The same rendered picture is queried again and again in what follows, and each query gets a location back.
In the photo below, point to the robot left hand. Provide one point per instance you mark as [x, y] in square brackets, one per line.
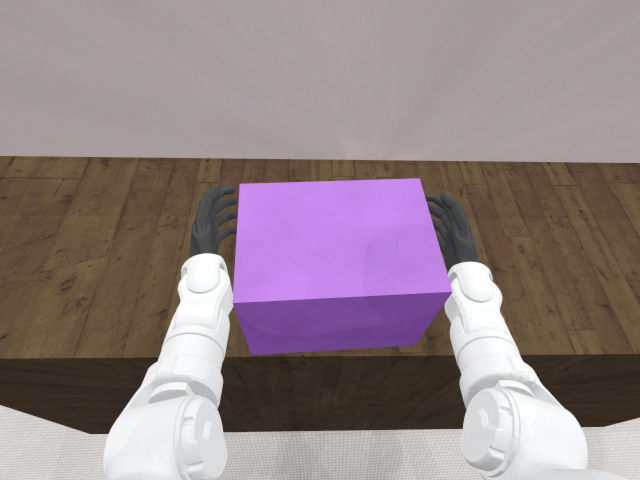
[204, 235]

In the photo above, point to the robot right hand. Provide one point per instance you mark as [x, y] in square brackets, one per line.
[456, 242]

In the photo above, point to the left robot upper arm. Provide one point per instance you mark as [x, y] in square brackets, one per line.
[176, 439]

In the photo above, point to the robot right forearm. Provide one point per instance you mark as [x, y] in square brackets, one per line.
[485, 351]

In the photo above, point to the right robot upper arm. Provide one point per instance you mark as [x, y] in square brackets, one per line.
[511, 436]

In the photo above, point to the pedestal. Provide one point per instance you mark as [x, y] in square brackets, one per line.
[91, 252]

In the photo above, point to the robot left forearm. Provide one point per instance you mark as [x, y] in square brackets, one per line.
[195, 345]

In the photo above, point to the carton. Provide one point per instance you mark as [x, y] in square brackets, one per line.
[336, 265]

